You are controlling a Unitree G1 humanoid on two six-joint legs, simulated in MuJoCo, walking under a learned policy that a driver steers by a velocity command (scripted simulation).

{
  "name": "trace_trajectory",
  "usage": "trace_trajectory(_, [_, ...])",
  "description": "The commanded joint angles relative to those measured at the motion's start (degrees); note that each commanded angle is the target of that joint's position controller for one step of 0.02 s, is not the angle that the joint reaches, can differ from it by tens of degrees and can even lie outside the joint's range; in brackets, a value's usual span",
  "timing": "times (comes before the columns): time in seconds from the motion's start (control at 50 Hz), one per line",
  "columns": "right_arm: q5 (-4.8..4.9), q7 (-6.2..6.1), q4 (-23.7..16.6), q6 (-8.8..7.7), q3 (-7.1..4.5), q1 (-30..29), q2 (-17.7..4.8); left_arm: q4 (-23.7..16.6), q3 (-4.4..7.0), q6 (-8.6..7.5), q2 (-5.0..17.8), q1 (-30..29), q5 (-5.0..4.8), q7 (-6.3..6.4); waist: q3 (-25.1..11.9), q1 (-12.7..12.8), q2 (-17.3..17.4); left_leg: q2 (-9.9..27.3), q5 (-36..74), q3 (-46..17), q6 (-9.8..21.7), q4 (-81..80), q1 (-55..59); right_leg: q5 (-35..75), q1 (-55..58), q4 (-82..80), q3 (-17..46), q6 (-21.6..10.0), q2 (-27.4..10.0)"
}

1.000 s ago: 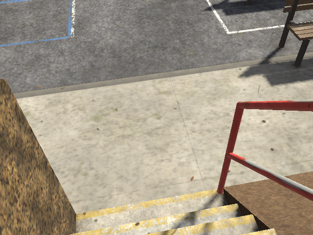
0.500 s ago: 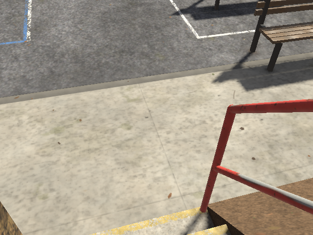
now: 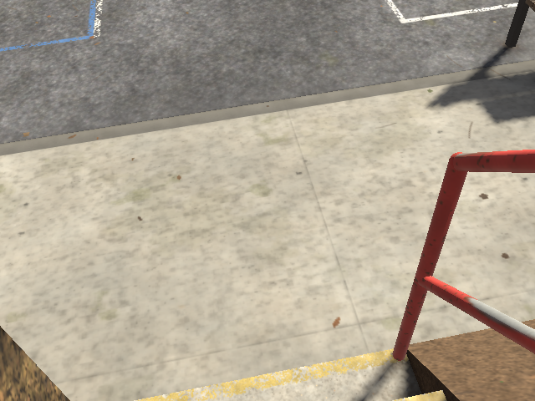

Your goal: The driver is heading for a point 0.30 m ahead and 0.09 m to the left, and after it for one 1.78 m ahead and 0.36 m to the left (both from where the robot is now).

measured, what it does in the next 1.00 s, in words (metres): walks ahead, turning left: left foot, then right foot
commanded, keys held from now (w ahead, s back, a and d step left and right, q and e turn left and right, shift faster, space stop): q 0.40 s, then no key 0.06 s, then w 0.54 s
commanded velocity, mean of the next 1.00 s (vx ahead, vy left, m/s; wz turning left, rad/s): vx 0.17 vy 0.00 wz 0.32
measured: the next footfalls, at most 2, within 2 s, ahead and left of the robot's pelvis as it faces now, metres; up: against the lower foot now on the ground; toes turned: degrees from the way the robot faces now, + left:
left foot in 0.30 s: +0.09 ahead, +0.13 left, +0.00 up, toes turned +10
right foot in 0.84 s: +0.17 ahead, -0.14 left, +0.00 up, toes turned +30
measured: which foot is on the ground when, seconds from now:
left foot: up 0.00-0.28, down 0.30-1.00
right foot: down 0.00-0.30, up 0.32-0.82, down 0.84-1.00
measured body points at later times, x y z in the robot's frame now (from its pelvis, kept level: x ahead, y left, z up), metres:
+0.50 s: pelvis +0.02 +0.04 +0.00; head +0.01 +0.09 +0.45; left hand +0.15 +0.33 -0.10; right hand +0.11 -0.20 -0.10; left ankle +0.05 +0.12 -0.73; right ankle +0.14 -0.12 -0.49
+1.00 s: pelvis +0.13 +0.02 -0.01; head +0.11 +0.03 +0.44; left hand +0.08 +0.26 -0.15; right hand +0.37 -0.11 -0.10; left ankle +0.05 +0.12 -0.72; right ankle +0.12 -0.14 -0.73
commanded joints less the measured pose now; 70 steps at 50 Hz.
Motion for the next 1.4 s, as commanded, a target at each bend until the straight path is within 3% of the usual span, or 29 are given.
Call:
trace_trajectory(0.02, [-0.72, -0.24, -9.05, 0.97, 1.06, -0.94, 1.72, -4.10, 0.27, 0.06, 7.58, 4.37, 0.01, 2.52, -1.54, 0.04, -9.35, -1.81, 6.11, 1.03, -1.86, -0.72, -8.60, 21.39, 6.58, -8.23, 14.87, -11.42, -16.37])
trace_trajectory(0.1, [-1.31, 1.41, -15.39, 0.87, 2.29, -7.13, 0.97, -7.61, 1.40, 1.73, 9.19, -0.24, -0.17, 3.65, -0.46, -0.71, -8.89, 2.43, 8.87, 4.98, -2.05, -25.53, -2.96, -0.68, 5.66, -12.35, 11.66, -9.73, -14.93])
trace_trajectory(0.18, [-1.36, 2.92, -17.15, -0.33, 2.07, -10.32, -2.99, -11.81, 4.59, 1.40, 16.09, -6.81, 0.62, 3.41, -0.34, -0.60, -9.59, 3.39, 12.90, 13.68, -0.86, -34.50, 16.68, -4.84, -3.18, -15.99, 8.84, -11.44, -16.25])
trace_trajectory(0.22, [-0.06, 3.44, -18.63, 0.20, 2.55, -8.08, -2.48, -12.96, 5.47, 2.32, 15.86, -11.14, -1.29, 3.11, 2.42, -1.92, -12.59, 6.87, -0.18, 9.87, 3.95, -52.92, 17.06, -7.34, 1.75, -14.94, 7.80, -9.32, -16.51])
trace_trajectory(0.24, [0.60, 3.92, -17.78, 0.02, 2.42, -8.67, -3.00, -13.04, 6.05, 3.13, 15.08, -8.72, -1.41, 2.82, 2.31, 0.60, -10.83, 5.45, -0.95, 12.71, 5.97, -59.28, 20.00, -9.87, 3.81, -13.42, 7.39, -8.59, -17.28])
trace_trajectory(0.28, [0.36, 4.34, -14.51, -0.34, 1.69, -2.37, -3.44, -12.52, 6.53, 3.82, 14.90, -6.51, -2.03, 2.75, 0.79, -0.26, -6.88, 2.80, -3.97, 14.84, 9.52, -68.07, 32.01, -13.62, 1.14, -8.33, 5.69, -6.87, -15.77])
trace_trajectory(0.3, [-0.63, 4.49, -12.36, -0.61, 0.66, 4.52, -5.43, -13.11, 5.95, 3.87, 12.67, -7.03, -1.99, 2.07, -0.05, -2.62, -0.40, 3.97, -0.83, 8.07, 11.61, -74.09, 41.91, -14.04, -6.14, 4.75, 1.76, -4.40, -12.35])
trace_trajectory(0.32, [-1.63, 4.72, -12.34, -0.81, -0.84, 11.27, -11.64, -15.64, 5.05, 3.28, 8.67, -10.09, -1.75, 0.95, 0.18, -4.09, 17.39, 16.83, 25.50, -16.50, 15.67, -75.30, 54.80, -27.51, -29.10, 31.05, -3.85, 1.59, -6.52])
trace_trajectory(0.34, [-4.03, 6.22, -12.73, -2.73, -2.67, 17.27, -18.67, -21.17, 5.41, 0.90, 10.00, -21.65, -2.88, 0.49, -3.66, -10.51, 18.89, 25.12, 10.00, -45.85, 23.39, -89.87, 60.97, -34.62, -48.92, 40.47, 10.34, 2.62, 4.03])
trace_trajectory(0.36, [-5.59, 6.00, -11.77, -4.04, -2.38, 18.48, -16.17, -21.66, 6.15, -0.24, 10.58, -29.03, -4.41, 1.02, -1.59, -12.08, 9.32, 26.09, 1.59, -44.99, 23.57, -90.47, 61.59, -28.81, -57.06, 49.18, 20.54, 3.53, 7.19])
trace_trajectory(0.38, [-4.72, 5.13, -10.69, -3.40, -0.81, 15.34, -12.09, -19.79, 6.34, 0.18, 9.54, -25.99, -3.58, 1.70, -0.72, -8.72, 7.74, 23.64, 1.65, -34.99, 20.61, -87.63, 57.72, -22.26, -57.13, 53.03, 20.90, 4.43, 8.54])
trace_trajectory(0.42, [-1.59, 3.93, -11.92, -0.82, 1.60, 5.85, -8.67, -16.29, 6.94, 2.62, 9.67, -18.49, -1.59, 1.58, -0.21, -1.21, 5.97, 17.98, 4.07, -19.28, 13.45, -82.22, 42.81, -11.41, -48.80, 60.45, 14.19, 7.34, 6.29])
trace_trajectory(0.44, [-1.78, 3.98, -12.46, -0.21, 2.79, 2.22, -7.71, -15.25, 7.11, 3.61, 8.86, -15.16, -1.99, 0.87, -0.76, 1.52, 5.20, 14.92, 7.21, -14.99, 12.08, -81.51, 32.37, -7.01, -41.28, 68.01, 10.28, 8.50, 6.99])
trace_trajectory(0.48, [-3.24, 4.34, -12.72, -0.61, 4.85, -1.82, -7.38, -15.56, 6.27, 4.77, 5.69, -11.83, -3.10, 0.14, -2.73, 3.92, 2.33, 12.49, 4.37, -11.67, 12.61, -83.23, 19.74, -0.32, -32.88, 80.33, 6.35, 9.60, 7.61])
trace_trajectory(0.56, [-1.36, 3.38, -9.84, -1.48, 7.26, 1.27, -4.51, -17.88, 4.87, 5.42, 3.99, -8.79, -3.51, 0.89, -0.62, 3.18, 2.33, 9.99, -5.28, -8.36, 14.10, -83.26, 19.01, 2.97, -30.40, 80.97, 6.72, 11.75, 5.68])
trace_trajectory(0.66, [-1.47, 0.91, -5.72, -2.88, 6.28, 7.70, -3.51, -21.08, 4.12, 3.65, 3.49, -13.05, -2.41, -0.66, -1.72, -0.51, 7.31, 10.96, -17.50, -12.68, 13.39, -84.35, 35.09, 13.15, -25.72, 33.99, 8.58, 12.41, -2.75])
trace_trajectory(0.7, [-3.00, 1.12, -6.32, -4.52, 4.64, 3.34, -8.17, -18.67, 5.62, 1.48, 6.65, -8.22, -2.76, -0.96, -1.83, 1.54, 9.94, 13.62, -13.31, -15.36, 16.46, -82.96, 29.50, 18.82, -15.64, 36.72, 9.19, 10.76, -4.06])
trace_trajectory(0.78, [-2.09, 3.80, -8.27, -6.26, 3.55, -4.39, -5.43, -16.97, 4.22, -0.25, 5.07, -3.54, 0.11, -0.88, 4.15, 2.51, 9.60, 11.44, 9.96, -13.18, 19.14, -78.25, 18.71, 6.70, -2.52, 27.36, 3.03, 6.95, -4.43])
trace_trajectory(0.82, [-1.55, 3.99, -8.16, -5.05, 3.98, -0.70, -3.04, -19.69, 2.57, -0.02, 2.94, -7.81, -1.61, -1.09, 6.16, -0.95, 10.75, 8.49, 17.31, -11.07, 17.23, -79.02, 28.54, -26.08, -2.52, -1.00, -0.86, 6.29, -0.74])
trace_trajectory(0.84, [-1.28, 3.69, -8.28, -4.91, 3.21, -1.75, -4.63, -17.78, 3.05, -0.57, 3.95, -3.69, -2.45, -1.42, 4.20, 0.63, 8.04, 8.58, 17.20, -13.11, 16.78, -75.47, 28.27, -16.50, 3.63, -5.34, -1.68, 5.11, -0.01])
trace_trajectory(0.86, [-1.24, 3.97, -8.66, -5.04, 2.33, -3.28, -6.13, -13.53, 3.37, -0.77, 4.76, 4.57, -0.88, -1.87, 0.30, 3.06, 4.98, 6.86, 30.38, -10.46, 16.27, -69.00, 25.49, -0.41, 12.14, 1.57, -4.25, 4.23, 0.62])
trace_trajectory(0.88, [-0.77, 4.14, -9.27, -5.26, 2.31, -0.42, -4.73, -12.42, 3.57, -1.25, 6.47, 6.78, -0.25, -2.48, -3.78, 0.26, -2.59, 2.57, 33.91, -6.23, 13.56, -63.15, 24.80, 17.84, 16.74, 1.31, 1.97, 1.29, -1.66])
trace_trajectory(0.9, [0.09, 4.32, -9.51, -5.08, 2.72, -0.18, -3.57, -11.54, 4.16, -1.52, 8.95, 8.24, -0.45, -3.10, -6.21, -0.16, -15.49, 0.13, 17.26, 0.57, 10.40, -59.71, 23.60, 12.04, 13.72, -5.38, 14.38, -4.61, -5.69])
trace_trajectory(0.92, [0.62, 4.21, -10.03, -5.64, 2.70, -4.59, -4.38, -11.28, 4.13, -1.67, 8.80, 8.97, -0.68, -3.29, -1.39, 2.07, -20.18, -0.36, 6.17, 1.93, 8.28, -55.07, 16.25, 11.94, 14.27, -10.08, 22.93, -8.93, -10.25])
trace_trajectory(0.94, [0.66, 4.26, -10.41, -6.16, 2.95, -6.10, -3.84, -12.63, 3.65, -1.52, 8.17, 4.79, -0.70, -2.86, 0.63, 0.68, -17.62, 1.60, -3.37, 2.97, 6.92, -55.30, 14.36, 12.98, 13.79, -11.19, 26.17, -10.88, -12.88])
trace_trajectory(0.98, [-1.47, 4.79, -11.27, -6.78, 3.70, -7.03, -3.35, -15.93, 4.64, -0.87, 12.12, -2.38, -2.02, -1.56, 0.15, -1.01, -9.12, 2.96, -1.98, 6.02, 5.97, -61.37, 18.86, 15.95, 12.98, -7.59, 20.16, -8.40, -10.90])
trace_trajectory(1.08, [-1.70, 5.49, -11.01, -5.43, 3.83, -6.76, -4.31, -13.95, 4.21, -0.56, 11.13, 4.00, -1.38, -1.38, -7.45, 1.79, -0.22, 2.60, 26.11, 6.37, 9.22, -60.84, 31.89, 17.59, 10.47, 3.15, 8.52, -2.38, -1.08])
trace_trajectory(1.2, [-0.42, 4.82, -11.49, -4.97, 3.05, -5.93, -6.92, -15.72, 3.52, -1.51, 10.42, 2.32, -1.29, -1.56, -7.31, 1.84, 0.02, 3.79, 29.25, 2.80, 9.68, -58.97, 32.01, 11.57, 3.97, 9.84, 7.20, -0.71, 0.96])
trace_trajectory(1.4, [-1.63, 4.27, -12.67, -5.76, 3.17, -6.83, -8.41, -20.31, 2.22, -2.89, 10.41, -3.03, -1.29, -1.18, -7.37, 2.04, -0.78, 3.49, 32.11, -1.12, 9.52, -58.85, 30.85, 11.85, 2.46, 14.01, 10.21, -0.07, 1.54])
Over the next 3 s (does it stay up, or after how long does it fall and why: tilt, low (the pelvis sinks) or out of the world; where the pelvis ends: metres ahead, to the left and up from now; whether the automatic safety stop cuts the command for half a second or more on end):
stays up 0.13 0.01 0.01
